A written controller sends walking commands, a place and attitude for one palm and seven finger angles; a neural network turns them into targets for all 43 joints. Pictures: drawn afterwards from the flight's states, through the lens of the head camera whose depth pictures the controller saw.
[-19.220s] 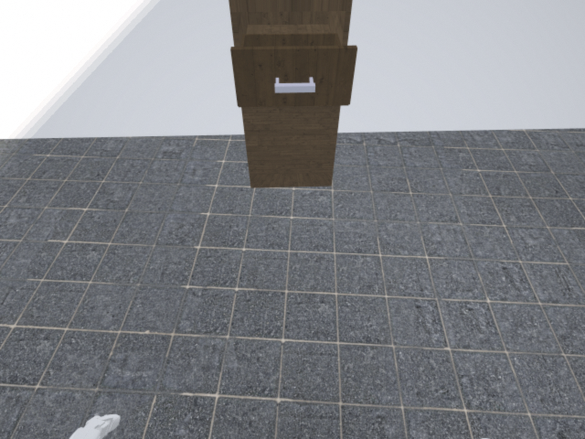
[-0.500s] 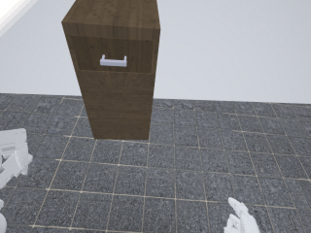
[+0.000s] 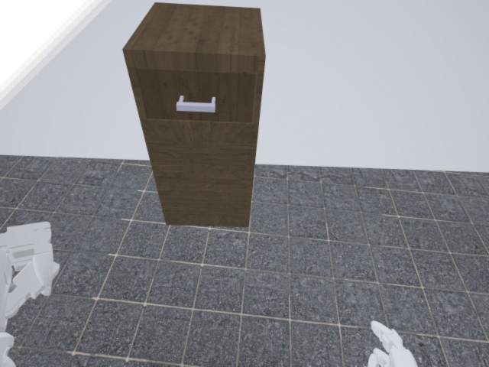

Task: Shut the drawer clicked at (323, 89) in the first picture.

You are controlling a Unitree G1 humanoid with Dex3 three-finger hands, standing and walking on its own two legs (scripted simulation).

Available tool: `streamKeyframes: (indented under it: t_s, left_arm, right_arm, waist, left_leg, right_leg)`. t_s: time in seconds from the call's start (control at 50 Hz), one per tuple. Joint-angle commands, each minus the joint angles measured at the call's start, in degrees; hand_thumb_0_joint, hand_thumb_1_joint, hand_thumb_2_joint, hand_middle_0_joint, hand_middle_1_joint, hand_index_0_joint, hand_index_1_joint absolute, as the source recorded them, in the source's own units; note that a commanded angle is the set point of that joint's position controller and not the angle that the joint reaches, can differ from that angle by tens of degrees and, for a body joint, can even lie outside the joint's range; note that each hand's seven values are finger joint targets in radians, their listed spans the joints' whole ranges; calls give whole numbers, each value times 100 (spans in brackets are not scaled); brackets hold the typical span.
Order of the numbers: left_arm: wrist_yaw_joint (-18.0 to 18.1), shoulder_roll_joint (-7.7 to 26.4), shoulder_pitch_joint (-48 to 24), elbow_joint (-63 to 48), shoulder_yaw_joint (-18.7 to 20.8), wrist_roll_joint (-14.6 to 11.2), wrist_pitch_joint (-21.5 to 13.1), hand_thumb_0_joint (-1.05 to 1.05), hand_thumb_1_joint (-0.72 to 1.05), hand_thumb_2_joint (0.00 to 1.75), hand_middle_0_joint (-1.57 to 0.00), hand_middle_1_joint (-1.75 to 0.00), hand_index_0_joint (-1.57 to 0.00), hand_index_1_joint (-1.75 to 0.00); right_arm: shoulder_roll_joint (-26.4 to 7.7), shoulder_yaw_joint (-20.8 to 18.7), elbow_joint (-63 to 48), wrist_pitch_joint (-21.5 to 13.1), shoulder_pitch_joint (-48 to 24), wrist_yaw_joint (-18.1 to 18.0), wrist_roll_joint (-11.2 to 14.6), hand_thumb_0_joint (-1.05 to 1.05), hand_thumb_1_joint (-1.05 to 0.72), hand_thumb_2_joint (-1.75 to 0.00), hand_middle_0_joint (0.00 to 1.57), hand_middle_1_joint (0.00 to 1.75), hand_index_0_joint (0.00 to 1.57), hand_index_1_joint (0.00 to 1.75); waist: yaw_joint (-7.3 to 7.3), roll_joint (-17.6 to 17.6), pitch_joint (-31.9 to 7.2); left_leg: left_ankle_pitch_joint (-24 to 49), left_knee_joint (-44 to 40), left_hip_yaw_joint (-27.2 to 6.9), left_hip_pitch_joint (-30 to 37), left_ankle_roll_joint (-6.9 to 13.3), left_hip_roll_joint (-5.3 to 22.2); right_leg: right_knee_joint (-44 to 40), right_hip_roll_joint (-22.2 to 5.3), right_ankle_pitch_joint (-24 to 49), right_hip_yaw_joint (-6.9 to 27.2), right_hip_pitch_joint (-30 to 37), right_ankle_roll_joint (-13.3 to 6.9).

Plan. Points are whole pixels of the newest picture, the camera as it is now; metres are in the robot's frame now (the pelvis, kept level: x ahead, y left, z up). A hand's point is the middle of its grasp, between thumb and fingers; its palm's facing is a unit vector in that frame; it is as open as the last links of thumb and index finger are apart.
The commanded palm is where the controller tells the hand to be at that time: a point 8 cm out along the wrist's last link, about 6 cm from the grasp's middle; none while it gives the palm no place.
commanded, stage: stop stepping back and stand still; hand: left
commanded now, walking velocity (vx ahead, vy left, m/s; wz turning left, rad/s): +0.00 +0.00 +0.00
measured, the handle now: (196, 103) +0.87 +0.20 -0.04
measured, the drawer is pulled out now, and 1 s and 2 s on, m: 0.00 0.00 0.00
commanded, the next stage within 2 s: let the arm hang, fingers relaxed in 0.06 s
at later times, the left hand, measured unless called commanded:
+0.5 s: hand out of the picture +0.01 +0.21 -0.17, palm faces +0.05 -0.98 -0.21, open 3.3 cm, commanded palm none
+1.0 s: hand out of the picture -0.04 +0.20 -0.17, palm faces +0.05 -0.97 -0.22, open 7.1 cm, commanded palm none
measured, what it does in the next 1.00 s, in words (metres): stands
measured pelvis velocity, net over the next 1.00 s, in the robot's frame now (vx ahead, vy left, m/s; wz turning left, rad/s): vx -0.03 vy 0.02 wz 0.03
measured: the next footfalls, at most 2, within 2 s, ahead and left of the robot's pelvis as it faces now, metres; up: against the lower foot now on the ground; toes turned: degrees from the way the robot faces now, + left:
none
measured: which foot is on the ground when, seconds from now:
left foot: down 0.00-1.00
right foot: down 0.00-1.00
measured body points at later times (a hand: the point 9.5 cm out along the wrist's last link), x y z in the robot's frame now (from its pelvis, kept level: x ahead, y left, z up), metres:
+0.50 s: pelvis -0.03 +0.01 +0.00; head -0.01 +0.04 +0.45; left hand +0.00 +0.26 -0.16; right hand +0.03 -0.23 -0.14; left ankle +0.02 +0.13 -0.73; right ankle -0.01 -0.11 -0.73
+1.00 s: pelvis -0.03 +0.02 +0.01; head -0.03 +0.01 +0.46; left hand -0.05 +0.25 -0.15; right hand -0.04 -0.20 -0.16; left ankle +0.02 +0.13 -0.73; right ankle -0.01 -0.11 -0.73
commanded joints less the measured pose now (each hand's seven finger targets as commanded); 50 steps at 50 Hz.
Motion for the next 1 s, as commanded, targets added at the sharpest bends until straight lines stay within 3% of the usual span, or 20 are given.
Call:
streamKeyframes:
  t_s: [0.0,0.04,0.12,0.14,0.16,0.2,0.22,0.26,0.3,0.32,0.38,0.4,0.44,0.48,0.52,0.6,0.64,0.74,0.9,0.98]
  left_arm:
    - [115,1049,171,-1472,902,-81,-554,0,90,90,-140,-160,-140,-160]
    - [101,968,340,-1214,911,-147,-555,0,90,90,-140,-160,-140,-160]
    - [56,900,521,-971,871,-220,-500,0,90,90,-140,-160,-140,-160]
    - [-761,319,-492,3554,-1309,455,458,0,90,90,-140,-160,-140,-160]
    - [-886,47,-497,3664,-1291,381,861,0,90,90,-136,-156,-136,-156]
    - [-898,-147,-684,3875,-1343,346,1020,0,90,90,-128,-147,-128,-147]
    - [-909,-84,-920,4168,-1353,356,1035,0,90,90,-124,-143,-124,-143]
    - [-900,53,-1279,4814,-1367,380,1050,0,90,90,-116,-134,-116,-134]
    - [-873,80,-1507,5557,-1412,353,1091,0,90,90,-108,-125,-108,-125]
    - [-850,51,-1600,5909,-1466,329,1128,0,90,90,-104,-121,-104,-121]
    - [-801,-27,-1634,6825,-1569,269,1184,0,90,90,-92,-108,-92,-108]
    - [-793,-26,-1544,7123,-1595,255,1183,0,90,90,-88,-104,-88,-104]
    - [-770,-108,-1391,7627,-1587,228,1159,0,90,90,-80,-95,-80,-95]
    - [-779,-99,-1369,8012,-1601,231,1157,0,90,90,-72,-86,-72,-86]
    - [-793,-95,-1327,8308,-1597,236,1141,0,90,90,-64,-78,-64,-78]
    - [-794,-104,-1317,8768,-1636,236,1105,0,90,90,-48,-60,-48,-60]
    - [-783,-112,-1334,8937,-1650,229,1094,0,90,90,-40,-52,-40,-52]
    - [-753,-181,-1250,9247,-1670,219,1106,0,90,90,-20,-30,-20,-30]
    - [-715,-378,-1157,9477,-1667,225,1112,0,90,90,-20,-30,-20,-30]
    - [-699,-474,-1206,9492,-1671,218,1086,0,90,90,-20,-30,-20,-30]
  right_arm:
    - [-546,-165,-986,-375,-598,49,32,0,-90,-90,20,30,20,30]
    - [-537,-203,-982,-333,-553,96,37,0,-90,-90,20,30,20,30]
    - [-528,-199,-1011,-201,-622,105,40,0,-90,-90,20,30,20,30]
    - [-1468,-490,321,-367,-848,593,14,0,-90,-90,20,30,20,30]
    - [-1094,-529,306,-59,-461,558,13,0,-90,-90,20,30,20,30]
    - [-888,-363,212,164,-393,517,-24,0,-90,-90,20,30,20,30]
    - [-876,-280,196,271,-429,512,-58,0,-90,-90,20,30,20,30]
    - [-844,-236,226,399,-480,494,-124,0,-90,-90,20,30,20,30]
    - [-793,-206,416,522,-437,460,-167,0,-90,-90,20,30,20,30]
    - [-730,-184,522,589,-405,454,-182,0,-90,-90,20,30,20,30]
    - [-692,-129,861,669,-411,447,-188,0,-90,-90,20,30,20,30]
    - [-659,-114,969,690,-416,438,-180,0,-90,-90,20,30,20,30]
    - [-550,-130,1160,740,-299,404,-183,0,-90,-90,20,30,20,30]
    - [-538,-158,1316,778,-118,388,-164,0,-90,-90,20,30,20,30]
    - [-537,-194,1490,787,73,371,-155,0,-90,-90,20,30,20,30]
    - [-529,-240,1790,797,380,345,-130,0,-90,-90,20,30,20,30]
    - [-495,-241,1944,797,534,336,-123,0,-90,-90,20,30,20,30]
    - [-404,-231,2222,796,718,323,-125,0,-90,-90,20,30,20,30]
    - [-182,-206,2456,757,754,306,-135,0,-90,-90,20,30,20,30]
    - [-44,-181,2523,732,800,300,-132,0,-90,-90,20,30,20,30]
  waist:
    - [38,649,-340]
    - [-17,240,-446]
    - [-54,146,-416]
    - [-219,367,-336]
    - [-102,265,-755]
    - [-52,65,-598]
    - [-10,-206,-489]
    - [17,-1018,-399]
    - [-20,-1242,-351]
    - [-35,-962,-244]
    - [31,704,8]
    - [65,1033,95]
    - [76,1309,60]
    - [50,1390,68]
    - [43,1241,6]
    - [8,433,159]
    - [-33,199,294]
    - [-32,235,538]
    - [43,247,689]
    - [33,249,578]
  left_leg:
    - [1115,-686,-492,-126,332,410]
    - [935,-394,-274,-40,203,202]
    - [817,-481,-255,161,171,180]
    - [1693,392,-352,-252,168,335]
    - [2147,284,-305,78,143,364]
    - [1461,125,-516,-227,288,487]
    - [1216,-19,-683,-470,383,478]
    - [1103,29,-698,-553,371,349]
    - [1070,160,-545,-202,321,150]
    - [1061,92,-517,-77,303,130]
    - [580,-657,-800,-348,346,312]
    - [171,-819,-809,-487,331,286]
    - [-447,-951,-776,-531,285,238]
    - [-929,-1075,-816,-486,278,236]
    - [-1128,-1207,-886,-424,291,263]
    - [-902,-1142,-821,-185,313,282]
    - [-713,-1065,-759,-25,312,259]
    - [-769,-1180,-756,-21,318,287]
    - [-768,-1372,-758,-213,315,279]
    - [-361,-1299,-673,-124,288,270]
  right_leg:
    - [-600,-74,1320,398,432,52]
    - [-858,-267,1680,698,442,-43]
    - [-1040,-304,1475,674,216,-37]
    - [50,-700,2467,290,-371,-107]
    - [1,-585,2573,581,-312,-64]
    - [-31,-454,1411,284,-426,-8]
    - [-41,-375,1143,259,-343,-9]
    - [-217,-472,1303,374,-167,-110]
    - [-443,-676,1311,473,-354,-256]
    - [-511,-684,1072,477,-484,-259]
    - [-574,-385,110,373,-250,-99]
    - [-677,-361,-22,387,-137,-103]
    - [-856,-340,-144,399,-6,-160]
    - [-1026,-340,-326,361,-4,-196]
    - [-1075,-308,-364,309,9,-207]
    - [-1326,-392,-525,328,-208,-244]
    - [-1430,-445,-679,360,-427,-266]
    - [-1429,-430,-847,331,-615,-244]
    - [-1319,-387,-614,306,-450,-197]
    - [-1292,-416,-309,298,-325,-188]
